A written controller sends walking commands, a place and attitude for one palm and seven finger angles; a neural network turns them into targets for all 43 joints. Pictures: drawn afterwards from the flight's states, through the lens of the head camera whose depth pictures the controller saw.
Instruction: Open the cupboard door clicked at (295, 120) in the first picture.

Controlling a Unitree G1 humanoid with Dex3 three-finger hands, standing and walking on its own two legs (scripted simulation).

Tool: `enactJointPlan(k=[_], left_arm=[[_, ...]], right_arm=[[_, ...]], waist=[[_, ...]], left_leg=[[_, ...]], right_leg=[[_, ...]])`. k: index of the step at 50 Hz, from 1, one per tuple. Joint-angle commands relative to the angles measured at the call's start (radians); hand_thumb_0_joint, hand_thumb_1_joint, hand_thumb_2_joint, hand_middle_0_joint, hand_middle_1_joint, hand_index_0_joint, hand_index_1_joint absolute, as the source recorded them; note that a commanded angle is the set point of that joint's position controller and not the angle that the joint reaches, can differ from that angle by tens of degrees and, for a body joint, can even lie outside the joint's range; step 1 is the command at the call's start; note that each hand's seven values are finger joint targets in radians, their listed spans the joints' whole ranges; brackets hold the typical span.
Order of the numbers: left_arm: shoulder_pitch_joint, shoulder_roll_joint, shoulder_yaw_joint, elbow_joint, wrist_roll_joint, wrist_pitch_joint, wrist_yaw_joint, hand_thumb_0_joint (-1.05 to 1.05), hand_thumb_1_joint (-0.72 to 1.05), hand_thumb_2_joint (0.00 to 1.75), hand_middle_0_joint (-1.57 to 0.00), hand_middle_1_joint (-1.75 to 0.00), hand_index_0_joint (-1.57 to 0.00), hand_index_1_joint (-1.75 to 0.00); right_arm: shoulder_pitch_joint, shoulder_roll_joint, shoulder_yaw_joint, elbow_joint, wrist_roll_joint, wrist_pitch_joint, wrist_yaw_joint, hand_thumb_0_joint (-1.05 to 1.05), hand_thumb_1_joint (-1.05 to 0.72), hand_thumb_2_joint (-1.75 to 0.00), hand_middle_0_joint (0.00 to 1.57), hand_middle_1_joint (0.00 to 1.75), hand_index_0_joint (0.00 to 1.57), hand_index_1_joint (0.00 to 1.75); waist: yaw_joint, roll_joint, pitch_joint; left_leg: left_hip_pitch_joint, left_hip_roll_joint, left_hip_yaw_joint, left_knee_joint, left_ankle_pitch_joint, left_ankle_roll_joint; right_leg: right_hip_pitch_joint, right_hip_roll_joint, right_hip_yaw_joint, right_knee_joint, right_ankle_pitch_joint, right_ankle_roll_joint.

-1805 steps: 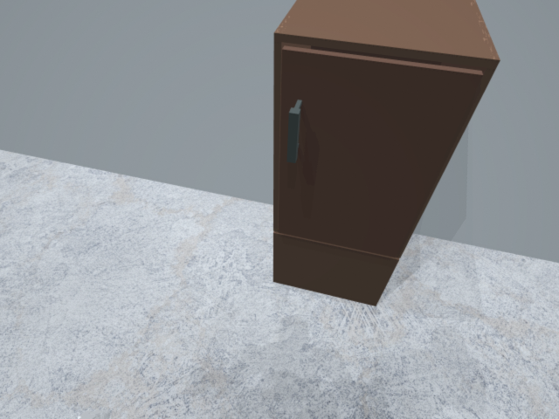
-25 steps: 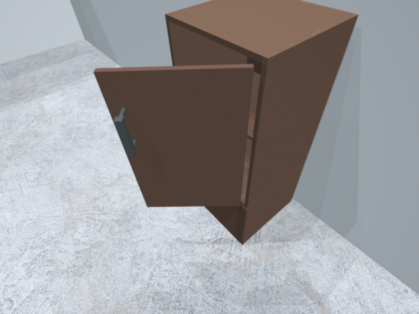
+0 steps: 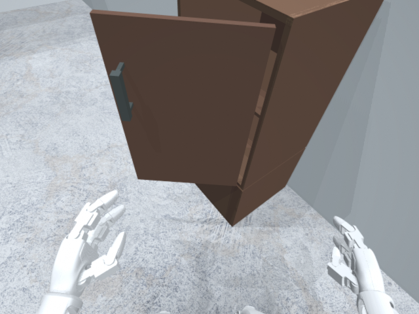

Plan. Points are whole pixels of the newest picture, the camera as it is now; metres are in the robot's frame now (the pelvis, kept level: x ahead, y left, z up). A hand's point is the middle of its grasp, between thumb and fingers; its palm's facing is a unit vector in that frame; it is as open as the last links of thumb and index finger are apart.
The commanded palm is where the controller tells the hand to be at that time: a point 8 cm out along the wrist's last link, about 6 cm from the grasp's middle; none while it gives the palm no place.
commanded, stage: raise the hand with hooked fingers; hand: left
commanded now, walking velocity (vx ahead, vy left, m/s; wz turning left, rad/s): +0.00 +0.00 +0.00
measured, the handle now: (124, 92) +0.58 +0.25 +0.08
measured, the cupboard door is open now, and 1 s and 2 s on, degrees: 49 49 49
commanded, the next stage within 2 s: move the hooked fingers beside the handle in 1.74 s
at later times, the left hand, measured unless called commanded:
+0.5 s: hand (82, 242) +0.22 +0.23 +0.05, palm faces +0.03 -1.00 -0.06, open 11.2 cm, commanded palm +0.19 +0.29 +0.05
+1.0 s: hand (52, 212) +0.26 +0.28 +0.08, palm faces +0.05 -1.00 -0.05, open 13.8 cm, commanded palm +0.23 +0.33 +0.09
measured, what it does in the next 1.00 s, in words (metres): stands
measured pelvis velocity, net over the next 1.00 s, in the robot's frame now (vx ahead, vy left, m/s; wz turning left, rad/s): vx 0.00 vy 0.02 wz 0.03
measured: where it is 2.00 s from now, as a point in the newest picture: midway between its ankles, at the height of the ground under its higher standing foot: outside the picture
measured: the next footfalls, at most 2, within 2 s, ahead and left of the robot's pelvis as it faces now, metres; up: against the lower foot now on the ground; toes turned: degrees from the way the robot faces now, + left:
none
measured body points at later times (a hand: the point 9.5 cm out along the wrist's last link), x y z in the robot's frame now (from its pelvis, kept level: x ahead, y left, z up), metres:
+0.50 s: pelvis +0.00 +0.01 +0.00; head +0.06 +0.02 +0.44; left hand +0.22 +0.29 +0.05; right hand +0.14 -0.22 -0.09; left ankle -0.02 +0.11 -0.68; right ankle +0.04 -0.10 -0.68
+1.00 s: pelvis +0.00 +0.02 +0.02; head +0.04 +0.04 +0.47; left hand +0.25 +0.34 +0.08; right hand +0.19 -0.21 -0.05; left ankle -0.02 +0.11 -0.68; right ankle +0.04 -0.10 -0.68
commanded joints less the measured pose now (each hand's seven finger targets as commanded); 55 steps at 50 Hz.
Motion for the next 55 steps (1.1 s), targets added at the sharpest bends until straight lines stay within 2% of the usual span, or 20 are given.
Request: enactJointPlan(k=[1, 3, 4, 5, 8, 10, 13, 15, 17, 20, 25, 26, 28, 32, 36, 42, 45, 48, 51, 55], left_arm=[[0.035, 0.160, 0.121, -0.272, -0.062, 0.040, -0.019, 0.00, 0.46, 0.71, -0.23, -0.58, -0.23, -0.58], [-0.008, 0.177, 0.143, -0.421, -0.050, 0.035, 0.033, 0.00, 0.41, 0.69, -0.24, -0.62, -0.24, -0.62], [-0.019, 0.180, 0.142, -0.473, -0.038, 0.025, 0.053, 0.00, 0.39, 0.68, -0.24, -0.63, -0.24, -0.63], [-0.093, 0.197, 0.127, -0.522, -0.034, 0.014, 0.054, 0.00, 0.36, 0.67, -0.24, -0.64, -0.24, -0.64], [-0.131, 0.158, 0.064, -0.474, -0.022, 0.003, 0.028, 0.00, 0.29, 0.64, -0.24, -0.69, -0.24, -0.69], [-0.154, 0.198, 0.084, -0.384, -0.041, 0.038, -0.020, 0.00, 0.25, 0.62, -0.25, -0.72, -0.25, -0.72], [-0.113, 0.225, 0.127, -0.317, -0.064, 0.124, -0.070, 0.00, 0.18, 0.59, -0.25, -0.76, -0.25, -0.76], [-0.053, 0.252, 0.186, -0.254, -0.093, 0.193, -0.083, 0.00, 0.13, 0.57, -0.25, -0.80, -0.25, -0.80], [-0.033, 0.261, 0.216, -0.298, -0.106, 0.220, -0.068, 0.00, 0.08, 0.55, -0.26, -0.82, -0.26, -0.82], [-0.029, 0.264, 0.245, -0.300, -0.119, 0.209, -0.026, 0.00, 0.01, 0.52, -0.26, -0.87, -0.26, -0.87], [-0.082, 0.262, 0.227, -0.269, -0.099, 0.148, 0.002, 0.00, -0.10, 0.47, -0.27, -0.94, -0.27, -0.94], [-0.107, 0.262, 0.214, -0.281, -0.092, 0.134, -0.004, 0.00, -0.13, 0.46, -0.27, -0.96, -0.27, -0.96], [-0.108, 0.278, 0.225, -0.259, -0.095, 0.129, -0.013, 0.00, -0.17, 0.44, -0.28, -0.99, -0.28, -0.99], [-0.188, 0.325, 0.252, -0.248, -0.109, 0.129, -0.043, 0.00, -0.27, 0.40, -0.28, -1.05, -0.28, -1.05], [-0.265, 0.345, 0.262, -0.228, -0.118, 0.143, -0.058, 0.00, -0.36, 0.36, -0.29, -1.11, -0.29, -1.11], [-0.332, 0.365, 0.267, -0.159, -0.115, 0.193, -0.088, 0.00, -0.50, 0.30, -0.30, -1.20, -0.30, -1.20], [-0.404, 0.397, 0.290, -0.114, -0.124, 0.224, -0.104, 0.00, -0.50, 0.30, -0.30, -1.20, -0.30, -1.20], [-0.447, 0.421, 0.316, -0.086, -0.125, 0.238, -0.122, 0.00, -0.50, 0.30, -0.30, -1.20, -0.30, -1.20], [-0.502, 0.451, 0.328, -0.085, -0.122, 0.243, -0.139, 0.00, -0.50, 0.30, -0.30, -1.20, -0.30, -1.20], [-0.554, 0.468, 0.343, -0.007, -0.132, 0.256, -0.159, 0.00, -0.50, 0.30, -0.30, -1.20, -0.30, -1.20]], right_arm=[[-0.021, -0.086, -0.001, -0.224, 0.018, 0.016, -0.017, 0.00, -0.90, -0.90, 0.20, 0.30, 0.20, 0.30], [0.044, -0.063, 0.002, -0.212, 0.011, 0.027, -0.026, 0.00, -0.90, -0.90, 0.20, 0.30, 0.20, 0.30], [0.067, -0.055, 0.006, -0.201, 0.007, 0.031, -0.029, 0.00, -0.90, -0.90, 0.20, 0.30, 0.20, 0.30], [0.080, -0.063, 0.017, -0.192, -0.003, 0.034, -0.033, 0.00, -0.90, -0.90, 0.20, 0.30, 0.20, 0.30], [0.084, -0.063, 0.036, -0.145, 0.000, 0.021, -0.043, 0.00, -0.90, -0.90, 0.20, 0.30, 0.20, 0.30], [0.078, -0.081, 0.047, -0.122, 0.005, 0.011, -0.053, 0.00, -0.90, -0.90, 0.20, 0.30, 0.20, 0.30], [0.064, -0.083, 0.052, -0.122, 0.022, 0.004, -0.062, 0.00, -0.90, -0.90, 0.20, 0.30, 0.20, 0.30], [0.044, -0.081, 0.055, -0.130, 0.026, 0.007, -0.065, 0.00, -0.90, -0.90, 0.20, 0.30, 0.20, 0.30], [0.046, -0.068, 0.058, -0.139, 0.024, 0.009, -0.061, 0.00, -0.90, -0.90, 0.20, 0.30, 0.20, 0.30], [0.037, -0.059, 0.058, -0.135, 0.018, 0.002, -0.059, 0.00, -0.90, -0.90, 0.20, 0.30, 0.20, 0.30], [0.069, -0.081, 0.054, -0.126, 0.018, -0.007, -0.056, 0.00, -0.90, -0.90, 0.20, 0.30, 0.20, 0.30], [0.082, -0.087, 0.054, -0.124, 0.021, -0.010, -0.057, 0.00, -0.90, -0.90, 0.20, 0.30, 0.20, 0.30], [0.100, -0.094, 0.052, -0.121, 0.023, -0.014, -0.061, 0.00, -0.90, -0.90, 0.20, 0.30, 0.20, 0.30], [0.111, -0.108, 0.056, -0.114, 0.027, -0.014, -0.070, 0.00, -0.90, -0.90, 0.20, 0.30, 0.20, 0.30], [0.112, -0.113, 0.065, -0.110, 0.028, -0.009, -0.075, 0.00, -0.90, -0.90, 0.20, 0.30, 0.20, 0.30], [0.116, -0.118, 0.073, -0.111, 0.031, 0.001, -0.074, 0.00, -0.90, -0.90, 0.20, 0.30, 0.20, 0.30], [0.117, -0.125, 0.081, -0.112, 0.028, 0.009, -0.080, 0.00, -0.90, -0.90, 0.20, 0.30, 0.20, 0.30], [0.116, -0.122, 0.082, -0.110, 0.029, 0.014, -0.083, 0.00, -0.90, -0.90, 0.20, 0.30, 0.20, 0.30], [0.121, -0.122, 0.088, -0.103, 0.026, 0.015, -0.083, 0.00, -0.90, -0.90, 0.20, 0.30, 0.20, 0.30], [0.122, -0.130, 0.089, -0.094, 0.027, 0.021, -0.087, 0.00, -0.90, -0.90, 0.20, 0.30, 0.20, 0.30]], waist=[[0.044, 0.067, -0.129], [0.027, 0.167, -0.208], [0.014, 0.178, -0.237], [-0.022, 0.145, -0.219], [-0.057, 0.177, -0.173], [-0.066, 0.161, -0.146], [-0.036, 0.122, -0.209], [0.003, 0.098, -0.220], [0.022, 0.094, -0.269], [0.038, 0.072, -0.218], [0.010, 0.056, -0.131], [0.003, 0.095, -0.141], [-0.002, 0.075, -0.149], [-0.003, 0.112, -0.142], [-0.003, 0.165, -0.127], [-0.006, 0.177, -0.120], [-0.009, 0.142, -0.093], [-0.002, 0.128, -0.131], [0.003, 0.175, -0.168], [-0.002, 0.135, -0.133]], left_leg=[[-0.143, -0.068, -0.046, -0.044, 0.186, -0.002], [-0.080, -0.045, -0.066, -0.022, 0.279, 0.003], [-0.049, -0.035, -0.078, -0.016, 0.331, 0.003], [-0.059, -0.028, -0.088, 0.010, 0.324, 0.008], [-0.060, -0.014, -0.112, 0.011, 0.301, 0.008], [-0.084, -0.011, -0.123, 0.018, 0.265, 0.008], [-0.101, -0.019, -0.123, -0.021, 0.232, 0.009], [-0.092, -0.022, -0.127, -0.052, 0.271, 0.005], [-0.069, -0.024, -0.124, -0.083, 0.318, 0.003], [-0.066, -0.024, -0.128, -0.114, 0.332, -0.003], [-0.072, -0.024, -0.120, -0.146, 0.247, -0.003], [-0.042, -0.024, -0.117, -0.156, 0.245, -0.003], [-0.033, -0.025, -0.113, -0.161, 0.240, 0.000], [-0.001, -0.025, -0.112, -0.179, 0.244, 0.000], [0.046, -0.022, -0.119, -0.204, 0.269, -0.004], [0.099, -0.018, -0.123, -0.228, 0.325, -0.010], [0.099, -0.018, -0.130, -0.242, 0.314, -0.011], [0.114, -0.019, -0.126, -0.251, 0.342, -0.010], [0.163, -0.016, -0.128, -0.255, 0.420, -0.018], [0.148, -0.016, -0.127, -0.264, 0.388, -0.016]], right_leg=[[0.160, 0.023, 0.135, -0.113, 0.083, 0.010], [0.179, 0.033, 0.120, -0.083, 0.210, 0.010], [0.182, 0.040, 0.102, -0.066, 0.281, 0.010], [0.156, 0.047, 0.106, -0.057, 0.290, 0.014], [0.084, 0.054, 0.074, -0.063, 0.235, 0.013], [0.076, 0.063, 0.073, -0.073, 0.186, 0.010], [0.156, 0.049, 0.079, -0.112, 0.137, 0.021], [0.216, 0.051, 0.070, -0.123, 0.165, 0.017], [0.270, 0.043, 0.056, -0.124, 0.215, 0.022], [0.271, 0.048, 0.040, -0.131, 0.217, 0.016], [0.216, 0.043, 0.039, -0.164, 0.105, 0.019], [0.203, 0.043, 0.036, -0.166, 0.105, 0.017], [0.215, 0.039, 0.040, -0.180, 0.104, 0.022], [0.241, 0.040, 0.048, -0.202, 0.116, 0.018], [0.246, 0.049, 0.035, -0.205, 0.150, 0.012], [0.266, 0.056, 0.023, -0.221, 0.218, 0.011], [0.273, 0.063, 0.019, -0.233, 0.217, 0.008], [0.311, 0.058, 0.024, -0.244, 0.249, 0.011], [0.327, 0.061, 0.021, -0.239, 0.305, 0.006], [0.324, 0.063, 0.023, -0.256, 0.287, 0.005]])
